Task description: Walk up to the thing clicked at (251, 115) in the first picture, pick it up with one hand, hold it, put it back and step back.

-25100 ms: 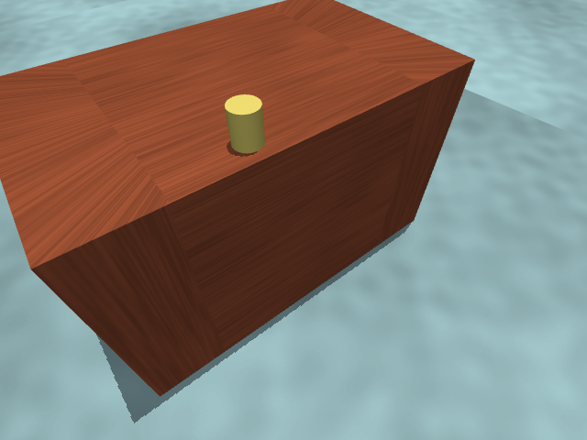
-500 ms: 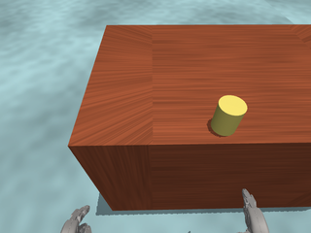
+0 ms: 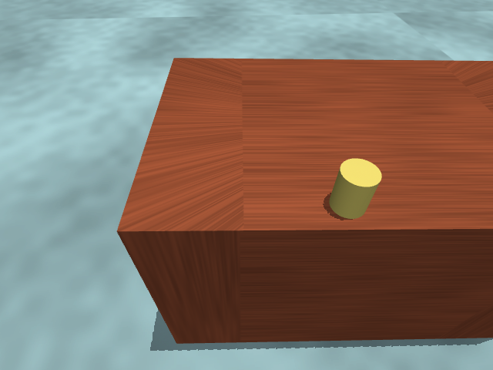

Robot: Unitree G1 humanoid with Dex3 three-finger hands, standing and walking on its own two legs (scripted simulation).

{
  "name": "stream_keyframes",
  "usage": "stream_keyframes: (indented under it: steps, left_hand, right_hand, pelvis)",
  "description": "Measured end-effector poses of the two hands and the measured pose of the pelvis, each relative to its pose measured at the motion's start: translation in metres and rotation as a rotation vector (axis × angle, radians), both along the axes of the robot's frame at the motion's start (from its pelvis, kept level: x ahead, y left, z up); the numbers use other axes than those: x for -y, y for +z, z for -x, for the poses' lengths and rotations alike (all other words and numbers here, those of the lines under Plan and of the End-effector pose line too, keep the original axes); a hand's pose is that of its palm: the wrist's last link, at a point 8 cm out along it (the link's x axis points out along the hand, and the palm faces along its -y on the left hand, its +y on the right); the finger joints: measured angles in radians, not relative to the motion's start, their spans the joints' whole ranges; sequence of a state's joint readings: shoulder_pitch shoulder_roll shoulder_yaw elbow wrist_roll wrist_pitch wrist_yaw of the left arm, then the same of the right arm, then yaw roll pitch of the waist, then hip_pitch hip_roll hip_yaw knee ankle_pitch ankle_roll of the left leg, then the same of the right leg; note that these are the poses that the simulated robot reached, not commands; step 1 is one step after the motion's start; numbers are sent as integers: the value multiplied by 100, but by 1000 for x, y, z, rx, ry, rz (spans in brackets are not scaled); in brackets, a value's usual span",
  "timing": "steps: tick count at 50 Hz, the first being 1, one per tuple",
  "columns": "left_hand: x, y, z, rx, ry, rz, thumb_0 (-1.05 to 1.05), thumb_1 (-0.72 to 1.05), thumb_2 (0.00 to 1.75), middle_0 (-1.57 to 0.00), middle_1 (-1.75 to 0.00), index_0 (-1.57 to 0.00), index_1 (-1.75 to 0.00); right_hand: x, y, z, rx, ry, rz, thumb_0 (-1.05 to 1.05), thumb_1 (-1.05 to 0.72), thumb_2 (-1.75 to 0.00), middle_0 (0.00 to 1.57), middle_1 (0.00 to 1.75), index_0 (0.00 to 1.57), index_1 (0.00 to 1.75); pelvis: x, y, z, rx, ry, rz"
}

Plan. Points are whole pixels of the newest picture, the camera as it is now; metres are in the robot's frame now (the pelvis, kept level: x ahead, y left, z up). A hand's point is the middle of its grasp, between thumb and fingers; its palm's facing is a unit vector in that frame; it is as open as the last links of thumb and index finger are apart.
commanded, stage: home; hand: right
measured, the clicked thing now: (353, 189) +0.46 -0.20 +0.02
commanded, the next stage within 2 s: stand in 1.34 s
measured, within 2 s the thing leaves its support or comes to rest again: neither
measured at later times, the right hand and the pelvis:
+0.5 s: hand out of the picture +0.06 -0.26 -0.15, palm faces -0.06 +0.93 -0.37, open 17.4 cm; pelvis +0.00 +0.00 +0.00, yaw +0 degrees
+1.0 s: hand out of the picture +0.08 -0.26 -0.15, palm faces -0.04 +0.93 -0.36, open 17.3 cm; pelvis +0.01 +0.00 +0.00, yaw +0 degrees
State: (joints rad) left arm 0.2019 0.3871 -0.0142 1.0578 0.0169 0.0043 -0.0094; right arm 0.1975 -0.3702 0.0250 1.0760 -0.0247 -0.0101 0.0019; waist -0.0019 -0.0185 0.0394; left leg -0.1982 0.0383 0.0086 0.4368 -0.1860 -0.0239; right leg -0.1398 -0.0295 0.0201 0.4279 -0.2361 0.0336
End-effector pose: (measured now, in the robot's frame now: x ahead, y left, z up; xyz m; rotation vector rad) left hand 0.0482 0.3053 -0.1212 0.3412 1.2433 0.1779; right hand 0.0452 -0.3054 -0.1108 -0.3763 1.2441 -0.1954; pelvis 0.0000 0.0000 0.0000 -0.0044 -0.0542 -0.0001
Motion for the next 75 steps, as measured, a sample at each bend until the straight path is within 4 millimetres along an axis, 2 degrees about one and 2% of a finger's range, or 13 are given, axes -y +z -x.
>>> stream_keyframes:
  steps: [7,19,33,64,75]
  left_hand:
    - [5,-2,12,-25,14,14,1,90,90,-20,-30,-21,-30]
    - [7,-3,15,-31,37,16,0,90,90,-21,-30,-21,-30]
    - [5,1,-3,-10,38,11,0,90,90,-21,-30,-21,-30]
    - [10,4,-36,0,26,6,0,90,90,-21,-30,-21,-30]
    - [12,4,-42,2,25,7,0,90,90,-21,-30,-21,-30]
  right_hand:
    - [-5,-2,5,-18,-5,-17,0,55,-4,6,5,6,5]
    - [-6,-1,-7,-2,-2,-22,0,54,-5,6,6,6,5]
    - [-7,0,-25,21,1,-20,0,53,-5,6,6,6,5]
    - [-3,-2,-39,4,-27,-25,0,51,-6,6,6,6,5]
    - [-2,-2,-43,5,-34,-26,0,51,-7,7,7,7,6]
  pelvis:
    - [1,2,5,4,4,1]
    - [1,3,5,-1,8,3]
    - [0,4,-2,-2,7,1]
    - [3,5,-20,-15,-1,-3]
    - [4,6,-24,-16,-5,-3]
